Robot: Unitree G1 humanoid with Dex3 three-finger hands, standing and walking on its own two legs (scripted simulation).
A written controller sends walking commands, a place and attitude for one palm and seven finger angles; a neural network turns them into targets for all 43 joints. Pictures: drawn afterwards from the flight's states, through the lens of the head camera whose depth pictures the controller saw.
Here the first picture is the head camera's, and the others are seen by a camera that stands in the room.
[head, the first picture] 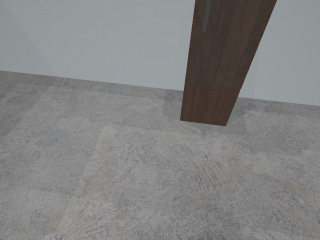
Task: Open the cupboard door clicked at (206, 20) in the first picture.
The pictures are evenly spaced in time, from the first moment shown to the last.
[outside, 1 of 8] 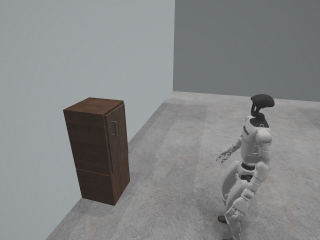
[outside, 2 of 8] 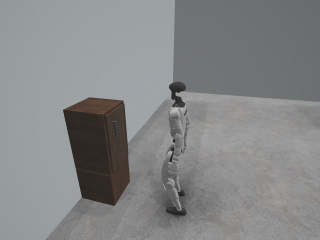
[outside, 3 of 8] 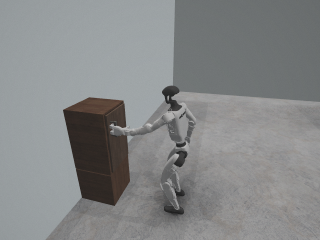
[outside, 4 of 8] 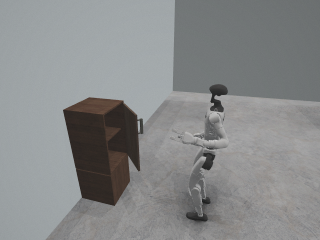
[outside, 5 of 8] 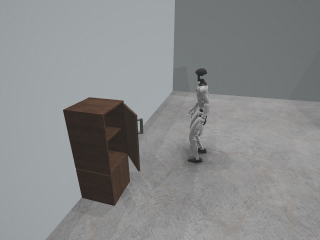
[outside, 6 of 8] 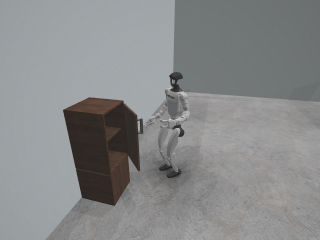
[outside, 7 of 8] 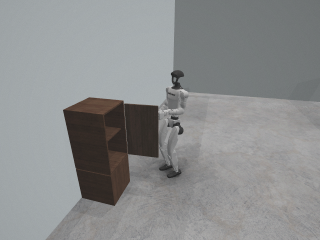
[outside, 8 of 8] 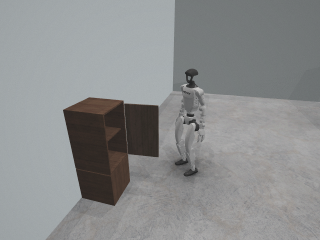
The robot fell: no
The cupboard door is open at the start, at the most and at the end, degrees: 0 96 96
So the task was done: yes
